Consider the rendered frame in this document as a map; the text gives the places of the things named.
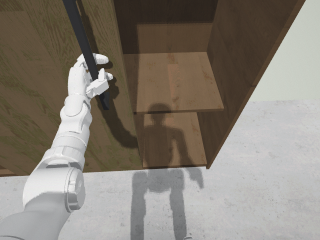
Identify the handle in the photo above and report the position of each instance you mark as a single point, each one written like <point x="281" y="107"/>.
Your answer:
<point x="79" y="30"/>

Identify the left robot hand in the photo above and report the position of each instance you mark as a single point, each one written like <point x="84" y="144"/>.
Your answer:
<point x="80" y="82"/>

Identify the left robot forearm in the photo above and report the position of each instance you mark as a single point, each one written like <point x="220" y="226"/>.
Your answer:
<point x="70" y="143"/>

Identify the robot left upper arm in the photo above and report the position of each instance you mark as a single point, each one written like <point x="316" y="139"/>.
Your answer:
<point x="51" y="195"/>

